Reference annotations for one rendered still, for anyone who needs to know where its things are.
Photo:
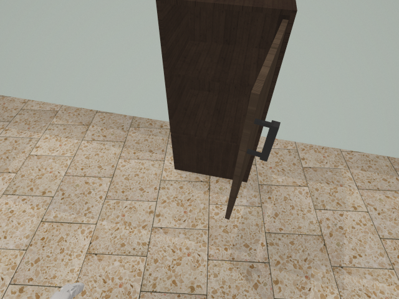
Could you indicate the left robot hand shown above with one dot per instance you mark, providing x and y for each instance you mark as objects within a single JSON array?
[{"x": 68, "y": 291}]

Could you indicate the cupboard door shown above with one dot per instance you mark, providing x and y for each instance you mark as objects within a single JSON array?
[{"x": 256, "y": 106}]

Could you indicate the handle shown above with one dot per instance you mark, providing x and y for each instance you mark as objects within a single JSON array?
[{"x": 273, "y": 129}]

